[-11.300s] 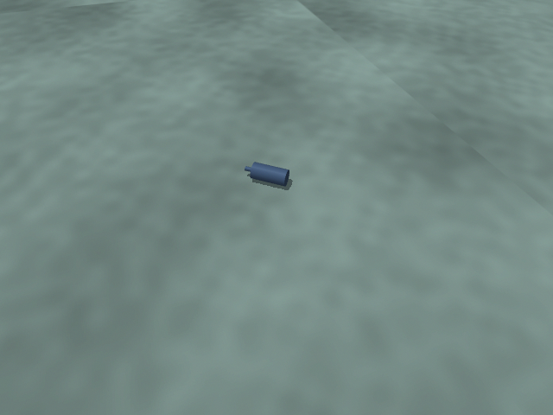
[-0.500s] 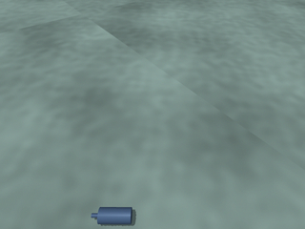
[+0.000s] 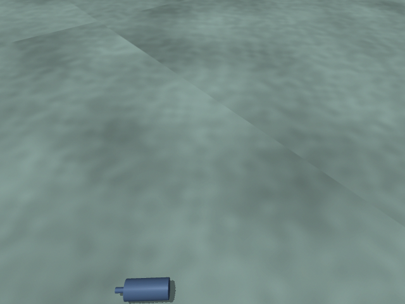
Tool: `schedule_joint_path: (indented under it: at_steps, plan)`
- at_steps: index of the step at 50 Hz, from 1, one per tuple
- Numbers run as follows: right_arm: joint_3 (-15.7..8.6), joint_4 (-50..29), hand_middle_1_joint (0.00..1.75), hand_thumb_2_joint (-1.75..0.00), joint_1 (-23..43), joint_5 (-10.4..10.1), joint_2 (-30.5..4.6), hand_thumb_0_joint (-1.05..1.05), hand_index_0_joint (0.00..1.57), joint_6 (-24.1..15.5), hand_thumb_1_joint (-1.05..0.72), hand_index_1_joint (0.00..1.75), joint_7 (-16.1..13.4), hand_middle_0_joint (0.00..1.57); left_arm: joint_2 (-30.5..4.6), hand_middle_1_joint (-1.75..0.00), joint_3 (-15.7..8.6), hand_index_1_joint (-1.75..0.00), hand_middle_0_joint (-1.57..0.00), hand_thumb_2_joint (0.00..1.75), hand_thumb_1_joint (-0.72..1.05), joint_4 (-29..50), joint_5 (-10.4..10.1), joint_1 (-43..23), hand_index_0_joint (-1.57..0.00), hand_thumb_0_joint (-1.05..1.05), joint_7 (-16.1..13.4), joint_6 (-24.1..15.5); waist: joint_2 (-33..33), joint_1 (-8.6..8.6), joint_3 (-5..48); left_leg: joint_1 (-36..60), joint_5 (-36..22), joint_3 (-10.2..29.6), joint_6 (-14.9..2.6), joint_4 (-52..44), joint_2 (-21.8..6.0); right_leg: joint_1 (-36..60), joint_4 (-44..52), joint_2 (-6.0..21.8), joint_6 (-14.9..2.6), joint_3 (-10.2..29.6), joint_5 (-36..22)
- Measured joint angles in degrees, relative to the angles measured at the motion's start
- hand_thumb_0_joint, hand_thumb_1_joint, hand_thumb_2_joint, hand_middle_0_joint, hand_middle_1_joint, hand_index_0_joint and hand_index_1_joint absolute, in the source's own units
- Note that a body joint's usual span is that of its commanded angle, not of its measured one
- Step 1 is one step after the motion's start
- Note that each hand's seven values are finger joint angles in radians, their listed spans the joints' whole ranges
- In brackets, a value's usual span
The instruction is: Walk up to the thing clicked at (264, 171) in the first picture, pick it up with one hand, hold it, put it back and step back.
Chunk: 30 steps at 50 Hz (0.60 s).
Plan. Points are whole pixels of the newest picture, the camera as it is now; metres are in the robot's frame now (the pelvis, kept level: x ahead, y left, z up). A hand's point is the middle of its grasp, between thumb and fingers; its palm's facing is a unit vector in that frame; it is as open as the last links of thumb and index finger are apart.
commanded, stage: walk up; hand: left
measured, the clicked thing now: (142, 289) +0.37 +0.26 -0.74
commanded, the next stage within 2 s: stand in 0.50 s
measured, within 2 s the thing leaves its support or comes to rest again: neither
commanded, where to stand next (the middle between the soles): +0.05 -0.01 m, yaw +1 degrees
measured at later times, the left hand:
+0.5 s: hand out of the picture +0.07 +0.26 -0.16, palm faces -0.03 -0.95 -0.33, open 7.3 cm
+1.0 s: hand out of the picture +0.05 +0.27 -0.15, palm faces -0.02 -0.94 -0.34, open 7.3 cm
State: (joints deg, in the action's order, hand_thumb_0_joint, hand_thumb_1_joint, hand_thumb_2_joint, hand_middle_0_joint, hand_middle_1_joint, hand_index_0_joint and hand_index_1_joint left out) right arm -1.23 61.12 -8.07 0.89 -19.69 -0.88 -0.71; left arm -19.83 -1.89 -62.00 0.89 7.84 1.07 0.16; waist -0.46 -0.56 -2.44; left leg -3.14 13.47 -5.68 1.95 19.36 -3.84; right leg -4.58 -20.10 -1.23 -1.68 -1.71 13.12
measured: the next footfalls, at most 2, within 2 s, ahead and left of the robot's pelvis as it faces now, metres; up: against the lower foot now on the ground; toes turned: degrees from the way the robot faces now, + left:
none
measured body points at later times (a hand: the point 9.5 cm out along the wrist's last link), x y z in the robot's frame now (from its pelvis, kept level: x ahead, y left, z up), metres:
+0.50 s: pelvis -0.01 +0.00 +0.00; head +0.00 +0.01 +0.45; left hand +0.07 +0.30 -0.13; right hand +0.06 -0.30 -0.13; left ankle -0.03 +0.14 -0.75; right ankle -0.02 -0.10 -0.75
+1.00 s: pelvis -0.02 +0.02 +0.00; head -0.01 +0.01 +0.45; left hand +0.06 +0.32 -0.13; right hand +0.05 -0.28 -0.13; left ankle -0.03 +0.14 -0.75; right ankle -0.02 -0.10 -0.75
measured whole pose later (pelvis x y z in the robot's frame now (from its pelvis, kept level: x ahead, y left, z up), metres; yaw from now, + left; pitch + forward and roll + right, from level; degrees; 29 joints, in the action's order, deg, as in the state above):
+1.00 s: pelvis -0.02 +0.02 +0.00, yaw +0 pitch -2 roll +0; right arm -0.2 64.9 -7.0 0.9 -19.4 -0.6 0.1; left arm -20.0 0.2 -65.3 0.3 6.2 0.4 -1.1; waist 0.2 0.1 -2.9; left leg -3.7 10.2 -6.0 0.6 16.1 -2.3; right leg -4.8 -16.2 0.1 -0.2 -1.3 9.3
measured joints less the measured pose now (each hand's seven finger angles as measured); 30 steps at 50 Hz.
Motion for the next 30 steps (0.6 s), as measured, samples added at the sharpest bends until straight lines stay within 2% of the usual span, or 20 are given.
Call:
schedule_joint_path:
  at_steps: [25,30]
  plan:
    - [-0.03,0.55,0.3,-0.9,-0.76,0.0,0.09,0.01,0.2,-0.18,-0.91,0.3,0.2,0.2,-0.23,-0.3,0.31,-0.3,-0.2,0.9,0.91,-0.07,-0.07,0.1,-0.2,0.0,0.17,0.04,-0.15,0.33,-0.5,0.13,-0.42,-1.7,-0.35,-0.46,0.11,-0.98,-0.46,0.03,0.31,1.69,-0.6]
    - [0.44,1.46,0.3,-0.9,0.07,-0.34,-0.17,0.01,0.2,0.41,-0.91,0.3,0.15,0.2,0.08,-0.3,1.33,-0.3,-0.2,0.9,0.91,-0.93,-0.52,-0.83,-0.2,0.0,-0.4,-0.73,0.46,0.93,-0.59,0.15,-1.09,-1.06,-0.42,-1.17,0.25,-0.18,1.32,0.17,0.6,1.06,-1.61]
